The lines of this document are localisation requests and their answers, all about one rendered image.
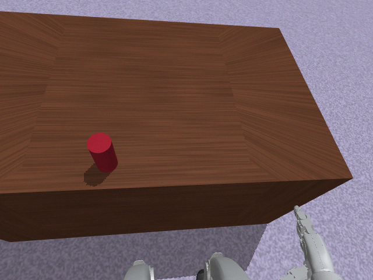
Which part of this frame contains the right robot hand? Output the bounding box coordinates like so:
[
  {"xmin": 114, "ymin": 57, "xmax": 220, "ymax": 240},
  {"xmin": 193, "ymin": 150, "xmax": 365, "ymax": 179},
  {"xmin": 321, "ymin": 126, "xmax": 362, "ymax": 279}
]
[{"xmin": 280, "ymin": 205, "xmax": 335, "ymax": 280}]

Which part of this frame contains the can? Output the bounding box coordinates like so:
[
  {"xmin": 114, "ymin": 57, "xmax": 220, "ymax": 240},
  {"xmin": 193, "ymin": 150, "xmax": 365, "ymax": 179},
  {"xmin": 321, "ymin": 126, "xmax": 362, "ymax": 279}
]
[{"xmin": 87, "ymin": 133, "xmax": 118, "ymax": 173}]

